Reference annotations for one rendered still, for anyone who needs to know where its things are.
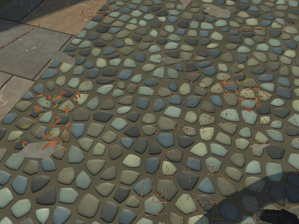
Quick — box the robot right hand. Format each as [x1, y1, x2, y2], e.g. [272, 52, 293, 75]
[255, 209, 299, 224]

